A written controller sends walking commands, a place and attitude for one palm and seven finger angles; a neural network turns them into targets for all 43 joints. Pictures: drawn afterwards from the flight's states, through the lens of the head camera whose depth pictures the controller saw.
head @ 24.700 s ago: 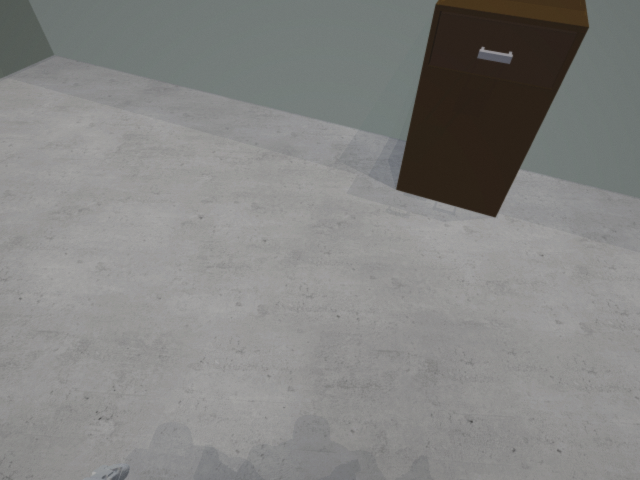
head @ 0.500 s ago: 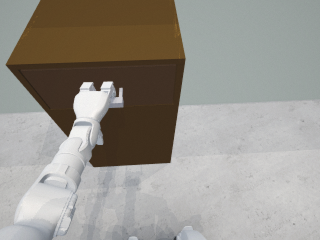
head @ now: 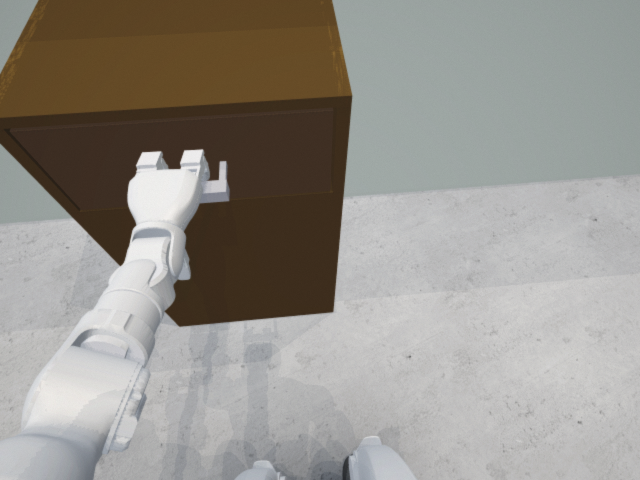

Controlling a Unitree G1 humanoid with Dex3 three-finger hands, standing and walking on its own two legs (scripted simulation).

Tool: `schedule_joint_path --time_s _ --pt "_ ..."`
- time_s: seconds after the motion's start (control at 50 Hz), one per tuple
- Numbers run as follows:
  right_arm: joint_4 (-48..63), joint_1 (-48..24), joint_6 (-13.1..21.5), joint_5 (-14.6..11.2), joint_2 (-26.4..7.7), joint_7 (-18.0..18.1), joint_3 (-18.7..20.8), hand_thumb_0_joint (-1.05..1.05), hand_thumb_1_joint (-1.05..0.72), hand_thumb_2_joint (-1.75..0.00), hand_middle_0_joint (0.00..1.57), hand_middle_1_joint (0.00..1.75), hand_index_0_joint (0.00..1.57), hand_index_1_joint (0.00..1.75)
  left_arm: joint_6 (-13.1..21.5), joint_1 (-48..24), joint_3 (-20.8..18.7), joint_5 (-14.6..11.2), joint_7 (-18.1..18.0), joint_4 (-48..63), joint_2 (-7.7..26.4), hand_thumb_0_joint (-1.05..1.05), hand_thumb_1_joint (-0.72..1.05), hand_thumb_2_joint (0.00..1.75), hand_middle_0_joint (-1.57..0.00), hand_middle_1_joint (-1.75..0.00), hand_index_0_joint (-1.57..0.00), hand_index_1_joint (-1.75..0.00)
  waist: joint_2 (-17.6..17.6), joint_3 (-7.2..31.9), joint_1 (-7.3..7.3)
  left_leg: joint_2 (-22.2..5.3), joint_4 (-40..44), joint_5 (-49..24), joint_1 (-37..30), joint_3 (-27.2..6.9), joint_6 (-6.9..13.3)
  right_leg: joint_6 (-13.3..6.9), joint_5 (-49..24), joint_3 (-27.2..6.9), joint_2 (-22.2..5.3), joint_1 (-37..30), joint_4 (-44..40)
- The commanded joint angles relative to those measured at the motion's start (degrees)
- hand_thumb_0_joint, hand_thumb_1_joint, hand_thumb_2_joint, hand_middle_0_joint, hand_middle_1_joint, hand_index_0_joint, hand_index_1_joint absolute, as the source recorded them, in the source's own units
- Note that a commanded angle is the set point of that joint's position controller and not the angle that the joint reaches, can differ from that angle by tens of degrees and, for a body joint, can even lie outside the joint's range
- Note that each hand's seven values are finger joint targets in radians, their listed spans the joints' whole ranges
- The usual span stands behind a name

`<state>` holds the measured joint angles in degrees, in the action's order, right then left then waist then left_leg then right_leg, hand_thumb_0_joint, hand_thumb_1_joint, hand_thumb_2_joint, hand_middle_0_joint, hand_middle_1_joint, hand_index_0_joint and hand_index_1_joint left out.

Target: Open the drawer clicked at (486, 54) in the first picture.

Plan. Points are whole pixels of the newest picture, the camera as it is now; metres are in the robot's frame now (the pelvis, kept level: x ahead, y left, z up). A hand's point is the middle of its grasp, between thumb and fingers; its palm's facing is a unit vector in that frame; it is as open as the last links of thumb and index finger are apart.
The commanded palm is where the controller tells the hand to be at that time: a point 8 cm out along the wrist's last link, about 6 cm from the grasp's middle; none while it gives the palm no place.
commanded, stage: lower the fingers behind the handle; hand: left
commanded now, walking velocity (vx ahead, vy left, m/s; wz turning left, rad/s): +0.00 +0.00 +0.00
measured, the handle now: (192, 181) +0.54 +0.18 +0.00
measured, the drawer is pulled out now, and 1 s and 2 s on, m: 0.00 0.00 0.00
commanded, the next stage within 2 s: lift the fingers back up to retry in 0.46 s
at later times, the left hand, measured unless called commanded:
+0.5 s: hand (181, 218) +0.47 +0.18 +0.00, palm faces -0.03 +0.03 -1.00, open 14.1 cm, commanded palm +0.43 +0.19 +0.03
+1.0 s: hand (174, 206) +0.47 +0.19 +0.02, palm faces -0.04 -0.03 -1.00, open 13.9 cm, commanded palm +0.44 +0.19 +0.09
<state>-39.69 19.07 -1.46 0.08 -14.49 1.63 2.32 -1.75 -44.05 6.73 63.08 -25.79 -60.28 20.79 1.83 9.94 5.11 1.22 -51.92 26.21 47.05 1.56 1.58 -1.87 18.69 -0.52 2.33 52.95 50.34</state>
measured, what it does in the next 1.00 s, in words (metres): stands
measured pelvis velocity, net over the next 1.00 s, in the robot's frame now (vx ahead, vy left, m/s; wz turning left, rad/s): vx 0.02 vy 0.01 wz -0.01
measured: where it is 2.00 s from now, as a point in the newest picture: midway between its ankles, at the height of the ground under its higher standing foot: outside the picture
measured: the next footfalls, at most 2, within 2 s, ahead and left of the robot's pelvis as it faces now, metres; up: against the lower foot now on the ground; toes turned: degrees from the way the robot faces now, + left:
none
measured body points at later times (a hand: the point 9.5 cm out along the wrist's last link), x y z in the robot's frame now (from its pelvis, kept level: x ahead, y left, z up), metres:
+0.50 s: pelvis +0.00 +0.00 -0.01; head +0.10 -0.01 +0.43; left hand +0.46 +0.18 +0.05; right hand +0.05 -0.26 -0.14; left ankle -0.02 +0.10 -0.68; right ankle +0.04 -0.10 -0.68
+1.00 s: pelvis +0.02 +0.01 +0.02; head +0.11 -0.01 +0.46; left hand +0.47 +0.19 +0.08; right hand +0.06 -0.26 -0.12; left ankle -0.02 +0.11 -0.68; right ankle +0.04 -0.10 -0.68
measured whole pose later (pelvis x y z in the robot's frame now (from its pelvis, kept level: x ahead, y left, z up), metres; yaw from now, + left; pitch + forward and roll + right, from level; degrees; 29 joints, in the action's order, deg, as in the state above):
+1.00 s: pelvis +0.02 +0.01 +0.02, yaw +0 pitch +19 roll +0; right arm -39.6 18.1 -2.9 -0.2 -13.6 1.9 2.6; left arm -3.3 -40.8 5.2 61.8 -23.2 -56.7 19.5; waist 2.9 8.5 4.9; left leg 1.1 -45.4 24.9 39.1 1.5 1.9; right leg -1.5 17.6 -0.8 2.5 44.9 43.9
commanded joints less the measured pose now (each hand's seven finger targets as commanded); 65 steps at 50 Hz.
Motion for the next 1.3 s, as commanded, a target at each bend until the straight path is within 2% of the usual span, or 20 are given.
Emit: schedule_joint_path --time_s 0.0,0.06,0.1,0.22,0.24,0.28,0.32,0.38,0.54,0.6,0.68,0.86,0.92,1.0,1.04,1.08,1.14,1.16,1.24,1.28 --pt "3.38 5.33 2.33 0.48 -7.65 -0.55 3.38 0.0 -0.9 -0.9 0.2 0.3 0.2 0.3 0.18 -12.51 -0.54 0.67 -1.89 2.9 4.79 0.0 -0.5 0.3 -0.3 -1.2 -0.3 -1.2 -3.67 17.59 1.1 0.67 3.5 -11.96 -1.35 -0.36 0.64 -0.18 -9.91 -0.22 -0.3 -15.41 -3.92" --pt "2.88 5.61 2.04 0.32 -7.86 -1.0 3.54 0.0 -0.9 -0.9 0.2 0.3 0.2 0.3 -2.78 -14.96 -0.77 0.28 -3.66 2.98 5.1 0.0 -0.5 0.3 -0.3 -1.2 -0.3 -1.2 -3.88 19.78 1.59 0.7 3.11 -12.4 -1.19 -0.21 0.57 0.02 -10.43 -0.36 -0.33 -16.13 -3.72" --pt "2.34 5.49 1.73 0.35 -8.13 -0.93 3.22 0.0 -0.9 -0.9 0.2 0.3 0.2 0.3 -4.83 -17.21 -1.66 0.2 -4.11 2.29 7.65 0.0 -0.5 0.3 -0.3 -1.2 -0.3 -1.2 -3.47 20.05 1.77 0.83 3.38 -12.37 -0.7 -0.27 0.64 0.22 -10.64 -0.47 -0.43 -17.24 -3.75" --pt "3.14 4.74 0.47 -0.15 -8.14 -0.3 2.54 0.0 -0.9 -0.9 0.2 0.3 0.2 0.3 -8.34 -17.11 -2.29 -2.19 -1.45 1.1 8.78 0.0 -0.5 0.3 -0.3 -1.2 -0.3 -1.2 -4.56 21.27 1.17 1.08 4.9 -12.53 -1.46 0.02 0.77 0.72 -12.13 -0.72 -0.53 -21.92 -4.94" --pt "3.3 4.22 0.19 -0.26 -8.18 0.0 2.19 0.0 -0.9 -0.9 0.2 0.3 0.2 0.3 -8.5 -15.04 -2.4 -2.29 -0.61 -0.55 9.34 0.0 -0.5 0.3 -0.3 -1.2 -0.3 -1.2 -6.21 19.4 1.02 1.17 5.2 -11.56 -0.63 -0.04 0.8 0.78 -11.44 -0.75 -0.53 -22.05 -5.34" --pt "3.77 4.1 0.37 -0.35 -8.1 0.31 2.12 0.0 -0.9 -0.9 0.2 0.3 0.2 0.3 -7.65 -16.99 -0.8 -2.72 0.87 -0.1 7.51 0.0 -0.5 0.3 -0.3 -1.2 -0.3 -1.2 -6.07 17.97 2.17 1.14 5.21 -10.45 -0.47 -0.01 1.0 0.88 -10.55 -0.82 -0.56 -20.94 -5.96" --pt "3.98 4.14 0.36 -0.4 -8.29 0.58 1.81 0.0 -0.9 -0.9 0.2 0.3 0.2 0.3 -6.31 -14.89 -2.01 -2.07 1.79 -0.35 9.5 0.0 -0.5 0.3 -0.3 -1.2 -0.3 -1.2 -6.13 17.23 1.33 1.02 5.16 -9.72 0.15 -0.11 1.04 0.79 -9.64 -0.95 -0.65 -20.45 -5.5" --pt "4.7 4.23 0.77 -0.33 -8.06 0.57 1.99 0.0 -0.9 -0.9 0.2 0.3 0.2 0.3 -4.13 -13.54 -1.2 -1.7 2.61 0.74 7.87 0.0 -0.5 0.3 -0.3 -1.2 -0.3 -1.2 -5.9 16.71 1.2 1.02 4.86 -9.71 -0.06 -0.3 1.06 0.49 -9.39 -0.78 -0.55 -19.47 -5.34" --pt "4.33 4.8 1.87 -0.03 -7.5 -0.01 2.62 0.0 -0.9 -0.9 0.2 0.3 0.2 0.3 -1.76 -14.23 0.97 -0.57 -0.22 3.18 3.94 0.0 -0.5 0.3 -0.3 -1.2 -0.3 -1.2 -4.21 16.84 1.62 0.65 3.7 -9.68 -1.02 -0.77 0.82 0.12 -7.35 -0.07 -0.3 -14.95 -4.1" --pt "4.14 4.96 1.64 0.07 -7.63 -0.12 2.94 0.0 -0.9 -0.9 0.2 0.3 0.2 0.3 -2.73 -17.56 -2.32 -0.82 -1.75 6.37 8.27 0.0 -0.5 0.3 -0.3 -1.2 -0.3 -1.2 -2.18 21.62 0.58 0.82 4.44 -11.67 -3.24 -0.66 0.78 0.17 -9.2 -0.46 -0.41 -18.85 -4.37" --pt "3.81 4.69 1.08 -0.03 -7.38 -0.19 3.26 0.0 -0.9 -0.9 0.2 0.3 0.2 0.3 -4.22 -22.12 -1.87 -1.18 -2.31 9.3 7.82 0.0 -0.5 0.3 -0.3 -1.2 -0.3 -1.2 -1.99 24.03 1.34 0.7 5.76 -14.87 -7.2 -1.02 0.77 0.26 -11.91 -0.13 -0.22 -21.6 -5.78" --pt "4.37 3.74 0.03 -0.27 -7.29 0.67 2.96 0.0 -0.9 -0.9 0.2 0.3 0.2 0.3 -3.2 -20.71 -4.62 -1.16 -0.45 12.29 11.97 0.0 -0.5 0.3 -0.3 -1.2 -0.3 -1.2 -1.81 22.49 -0.2 0.65 10.07 -19.42 -11.97 -0.43 0.89 0.32 -17.33 -0.55 -0.29 -28.91 -9.43" --pt "4.8 3.51 -0.03 -0.24 -7.16 0.64 3.18 0.0 -0.9 -0.9 0.2 0.3 0.2 0.3 -1.61 -18.17 -5.46 -0.91 0.12 14.62 12.16 0.0 -0.5 0.3 -0.3 -1.2 -0.3 -1.2 -0.67 23.18 -1.32 0.52 10.74 -23.43 -14.47 -0.41 0.77 0.0 -20.46 -0.38 -0.12 -30.47 -9.73" --pt "4.86 2.91 -0.12 -0.25 -6.88 0.32 3.44 0.0 -0.9 -0.9 0.2 0.3 0.2 0.3 -0.9 -17.83 -3.3 -0.69 0.27 16.74 9.52 0.0 -0.5 0.3 -0.3 -1.2 -0.3 -1.2 -1.11 21.11 -0.87 0.33 12.08 -25.85 -16.78 -0.46 0.68 -0.05 -22.16 0.09 -0.02 -31.28 -11.12" --pt "5.1 2.38 -0.35 -0.37 -6.89 0.11 3.57 0.0 -0.9 -0.9 0.2 0.3 0.2 0.3 -1.0 -16.09 -3.55 -0.6 0.38 18.48 9.63 0.0 -0.5 0.3 -0.3 -1.2 -0.3 -1.2 -0.47 21.65 -1.74 0.29 12.6 -28.67 -18.68 -0.45 0.54 -0.21 -23.54 0.25 0.04 -32.22 -11.41" --pt "5.12 1.9 -0.65 -0.53 -6.78 -0.18 3.8 0.0 -0.9 -0.9 0.2 0.3 0.2 0.3 -1.18 -18.84 -1.48 -1.15 0.89 21.37 7.46 0.0 -0.5 0.3 -0.3 -1.2 -0.3 -1.2 0.98 21.78 -0.84 0.04 12.81 -31.57 -21.54 -0.93 0.39 -0.37 -24.44 0.51 0.13 -31.7 -11.9" --pt "5.32 1.16 -1.06 -0.61 -6.75 -0.52 3.96 0.0 -0.9 -0.9 0.2 0.3 0.2 0.3 -1.88 -16.01 -0.99 -1.54 1.61 24.2 6.57 0.0 -0.5 0.3 -0.3 -1.2 -0.3 -1.2 1.2 22.38 -1.81 -0.38 13.45 -36.39 -25.08 -1.4 0.2 -0.3 -25.52 1.01 0.25 -32.38 -12.49" --pt "5.02 1.17 -1.39 -0.7 -6.78 -0.61 3.99 0.0 -0.9 -0.9 0.2 0.3 0.2 0.3 -2.36 -15.8 -0.27 -1.67 2.03 23.15 5.64 0.0 -0.5 0.3 -0.3 -1.2 -0.3 -1.2 0.02 21.07 -1.18 -0.42 13.56 -36.4 -25.12 -1.54 0.09 -0.29 -25.67 1.16 0.35 -32.0 -12.64" --pt "5.11 -0.14 -2.36 -0.8 -7.05 -0.71 3.36 0.0 -0.9 -0.9 0.2 0.3 0.2 0.3 -3.59 -12.19 0.42 -1.27 3.36 18.7 4.54 0.0 -0.5 0.3 -0.3 -1.2 -0.3 -1.2 -3.79 15.07 -1.72 -0.12 15.42 -32.31 -22.37 -1.24 0.02 -0.39 -23.54 1.6 0.19 -31.73 -13.82" --pt "5.47 -0.9 -2.54 -0.89 -7.02 -0.64 3.3 0.0 -0.9 -0.9 0.2 0.3 0.2 0.3 -3.33 -15.59 0.98 -1.12 3.67 19.53 4.48 0.0 -0.5 0.3 -0.3 -1.2 -0.3 -1.2 -3.23 14.52 -1.33 0.12 16.06 -29.28 -22.18 -1.14 0.09 -0.61 -21.78 1.23 0.06 -31.82 -14.37"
